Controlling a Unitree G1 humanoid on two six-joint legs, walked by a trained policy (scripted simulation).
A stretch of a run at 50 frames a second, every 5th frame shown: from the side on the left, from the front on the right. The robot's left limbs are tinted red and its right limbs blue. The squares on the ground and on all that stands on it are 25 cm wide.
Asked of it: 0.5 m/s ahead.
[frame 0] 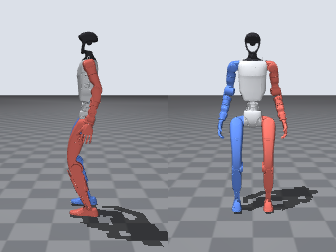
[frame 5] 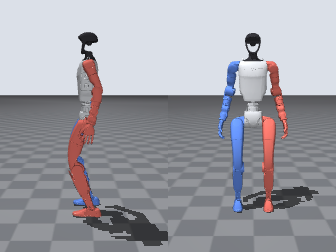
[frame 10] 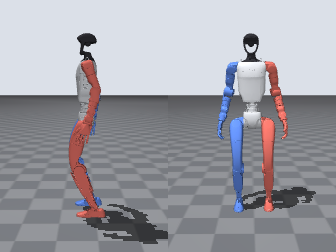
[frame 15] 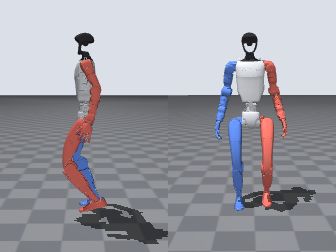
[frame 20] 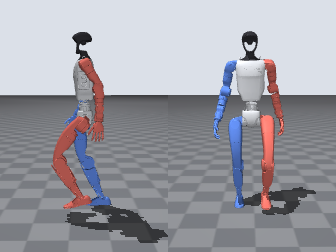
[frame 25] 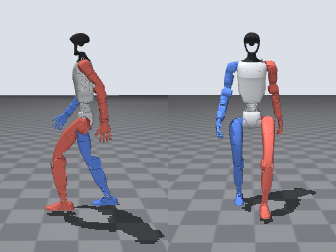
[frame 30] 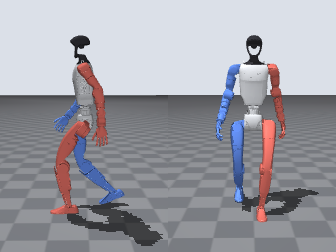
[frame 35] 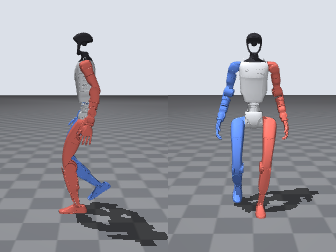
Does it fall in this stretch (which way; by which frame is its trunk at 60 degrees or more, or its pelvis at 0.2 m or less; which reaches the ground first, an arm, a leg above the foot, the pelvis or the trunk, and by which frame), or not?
no
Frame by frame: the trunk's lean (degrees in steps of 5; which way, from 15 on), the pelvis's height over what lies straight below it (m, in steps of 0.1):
0: 0, 0.8
5: 0, 0.8
10: 0, 0.8
15: 0, 0.8
20: 0, 0.8
25: 5, 0.8
30: 5, 0.7
35: 5, 0.8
